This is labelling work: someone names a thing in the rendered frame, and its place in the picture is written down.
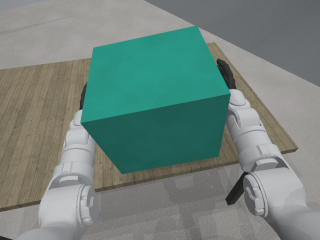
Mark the table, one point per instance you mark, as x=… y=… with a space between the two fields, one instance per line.
x=37 y=104

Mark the robot right hand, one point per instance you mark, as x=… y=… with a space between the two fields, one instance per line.
x=226 y=74

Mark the robot right forearm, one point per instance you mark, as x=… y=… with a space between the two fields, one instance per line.
x=255 y=149

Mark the robot right upper arm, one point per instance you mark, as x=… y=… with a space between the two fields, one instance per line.
x=277 y=196

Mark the robot left forearm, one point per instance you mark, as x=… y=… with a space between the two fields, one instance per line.
x=77 y=159

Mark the robot left hand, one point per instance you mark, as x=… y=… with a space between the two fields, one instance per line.
x=83 y=96

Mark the robot left upper arm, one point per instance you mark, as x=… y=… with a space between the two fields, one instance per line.
x=65 y=214

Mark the carton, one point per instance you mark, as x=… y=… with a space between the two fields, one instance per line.
x=156 y=101

